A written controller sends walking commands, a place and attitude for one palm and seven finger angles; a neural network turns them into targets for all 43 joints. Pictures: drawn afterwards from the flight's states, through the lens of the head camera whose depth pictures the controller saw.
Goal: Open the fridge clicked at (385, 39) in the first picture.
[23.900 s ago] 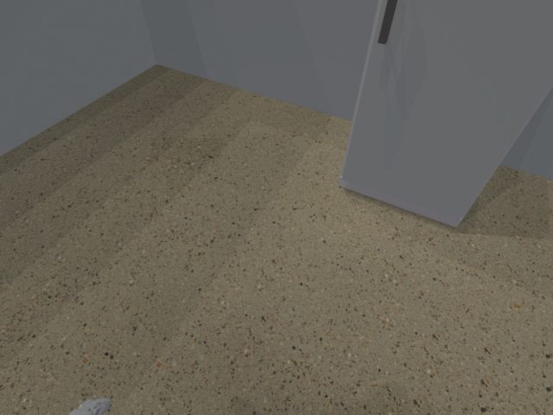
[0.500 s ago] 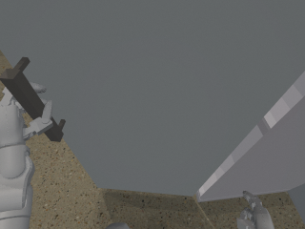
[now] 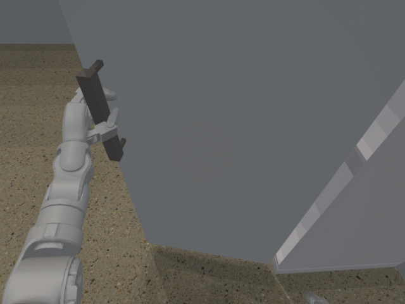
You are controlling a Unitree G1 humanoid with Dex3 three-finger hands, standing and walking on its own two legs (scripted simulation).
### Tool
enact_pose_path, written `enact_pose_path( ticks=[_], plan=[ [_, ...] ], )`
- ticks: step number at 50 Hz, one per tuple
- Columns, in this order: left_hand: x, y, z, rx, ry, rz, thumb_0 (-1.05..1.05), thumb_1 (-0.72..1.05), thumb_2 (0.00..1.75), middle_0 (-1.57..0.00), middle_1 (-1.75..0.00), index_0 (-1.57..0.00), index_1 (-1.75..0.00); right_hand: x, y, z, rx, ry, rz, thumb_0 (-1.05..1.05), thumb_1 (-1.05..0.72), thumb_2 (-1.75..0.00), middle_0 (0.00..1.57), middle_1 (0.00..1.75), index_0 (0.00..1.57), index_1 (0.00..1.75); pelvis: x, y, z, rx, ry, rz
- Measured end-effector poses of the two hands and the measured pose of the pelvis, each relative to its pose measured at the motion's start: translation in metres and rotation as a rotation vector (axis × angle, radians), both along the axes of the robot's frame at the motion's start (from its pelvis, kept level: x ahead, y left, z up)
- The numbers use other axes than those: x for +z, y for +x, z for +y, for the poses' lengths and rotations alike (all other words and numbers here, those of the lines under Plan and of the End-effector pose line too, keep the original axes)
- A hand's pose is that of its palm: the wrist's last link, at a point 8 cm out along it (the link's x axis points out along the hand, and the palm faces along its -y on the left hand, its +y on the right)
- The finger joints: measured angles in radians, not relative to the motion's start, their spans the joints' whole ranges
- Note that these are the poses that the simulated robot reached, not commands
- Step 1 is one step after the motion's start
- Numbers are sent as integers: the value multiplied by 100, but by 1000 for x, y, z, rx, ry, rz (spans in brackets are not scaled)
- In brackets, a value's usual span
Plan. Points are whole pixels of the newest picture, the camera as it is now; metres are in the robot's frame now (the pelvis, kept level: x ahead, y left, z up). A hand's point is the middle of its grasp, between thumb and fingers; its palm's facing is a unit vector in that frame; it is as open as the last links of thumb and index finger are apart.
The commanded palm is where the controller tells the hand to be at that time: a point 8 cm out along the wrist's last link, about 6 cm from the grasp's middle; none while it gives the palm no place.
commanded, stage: stop walking and hold the door back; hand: left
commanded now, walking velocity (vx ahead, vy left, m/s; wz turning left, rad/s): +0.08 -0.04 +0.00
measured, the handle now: (108, 115) +0.44 +0.24 +0.13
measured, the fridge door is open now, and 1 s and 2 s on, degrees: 77 75 75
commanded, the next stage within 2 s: loosen the grip on the handle in 0.64 s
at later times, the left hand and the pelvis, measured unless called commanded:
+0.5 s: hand (114, 120) +0.42 +0.22 +0.14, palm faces +0.25 -0.94 -0.23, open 6.0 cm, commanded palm +0.38 +0.27 +0.12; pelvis +0.02 +0.00 +0.01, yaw -2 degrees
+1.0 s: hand (108, 120) +0.42 +0.23 +0.14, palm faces +0.27 -0.94 -0.19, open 9.5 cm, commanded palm +0.38 +0.27 +0.14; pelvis +0.01 -0.01 +0.00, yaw -1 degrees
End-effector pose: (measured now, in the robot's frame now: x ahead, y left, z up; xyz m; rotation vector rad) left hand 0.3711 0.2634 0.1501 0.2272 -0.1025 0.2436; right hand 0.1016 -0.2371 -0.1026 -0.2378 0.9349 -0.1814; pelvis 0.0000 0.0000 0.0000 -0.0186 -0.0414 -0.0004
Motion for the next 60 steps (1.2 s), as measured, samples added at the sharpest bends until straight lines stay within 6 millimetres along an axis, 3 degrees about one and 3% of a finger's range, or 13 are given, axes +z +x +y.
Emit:
enact_pose_path(
  ticks=[8, 14, 19, 31, 38, 42, 46, 55, 60],
  plan=[
    [0, 21, 0, -30, -10, 9, -7, 63, 75, -45, -140, -43, -140, 9, -29, -20, -133, -62, 14, 1, -90, -90, 20, 30, 20, 30, 4, 3, 12, -12, -2, 3],
    [-2, 20, -1, -18, 7, -9, -7, 65, 74, -45, -140, -37, -140, 5, -29, -19, -142, -24, 23, 1, -90, -90, 20, 30, 20, 30, 3, 8, 6, -21, -7, 12],
    [-2, 16, -2, -8, 13, -18, -8, 65, 75, -45, -140, -35, -140, 4, -14, -18, -131, -10, 20, 1, -90, -90, 20, 30, 20, 30, 5, 17, 2, -29, 2, 25],
    [-2, 15, -2, -4, 26, -22, -8, 64, 75, -46, -140, -36, -140, 18, 47, -18, -89, -9, -95, 1, -90, -90, 20, 30, 20, 30, 6, 29, 1, -36, 8, 37],
    [-1, 15, 0, -17, 42, -22, -9, 63, 75, -46, -140, -35, -140, 25, 58, -15, -66, -13, -123, 1, -90, -90, 20, 30, 20, 30, 6, 29, 1, -44, 6, 39],
    [-3, 25, 9, -39, -39, 32, -13, 53, 71, -46, -140, -38, -140, 30, 54, -16, 3, -15, -134, 1, -90, -90, 20, 30, 20, 30, 5, 21, -5, -21, 22, 77],
    [1, 16, 10, 1, -41, 25, -9, 39, 65, -45, -139, -39, -138, 27, 43, -22, 8, -7, -165, 1, -90, -90, 20, 30, 20, 30, 2, 15, -6, -23, 19, 80],
    [-3, 9, 10, 16, 17, -13, -2, -22, 36, -42, -136, -36, -132, 5, -9, -39, -38, -29, -37, 1, -90, -90, 20, 30, 20, 30, -7, 1, -15, -12, 16, 97],
    [-5, 12, 18, 21, 20, -16, -1, -42, 26, -38, -130, -35, -129, -3, -31, -45, -68, -41, 38, 1, -90, -90, 20, 30, 20, 30, -8, 1, -16, -15, 12, 114]
  ],
)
